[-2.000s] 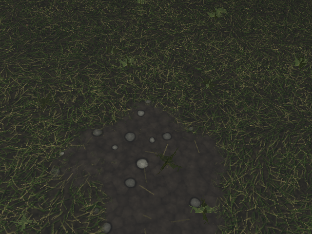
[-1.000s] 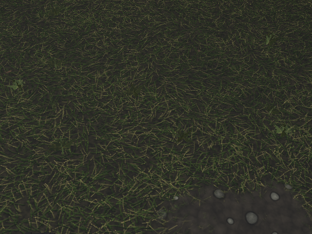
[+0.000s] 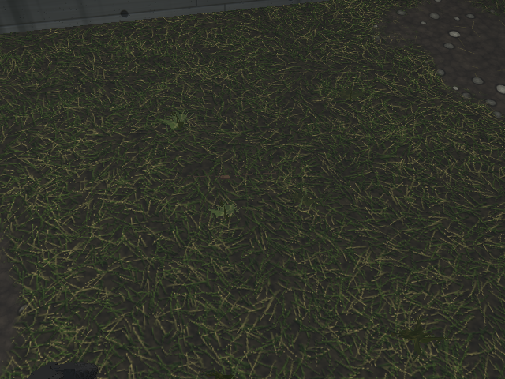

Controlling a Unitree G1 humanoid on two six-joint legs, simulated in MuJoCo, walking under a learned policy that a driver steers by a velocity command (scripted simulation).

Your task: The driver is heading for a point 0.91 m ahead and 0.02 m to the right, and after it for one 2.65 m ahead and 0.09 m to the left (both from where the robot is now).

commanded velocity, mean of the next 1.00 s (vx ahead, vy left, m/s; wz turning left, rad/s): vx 0.50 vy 0.00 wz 0.19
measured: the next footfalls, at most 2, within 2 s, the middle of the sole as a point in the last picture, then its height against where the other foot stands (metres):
right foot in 0.20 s outside the picture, level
left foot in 0.72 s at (190, 341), level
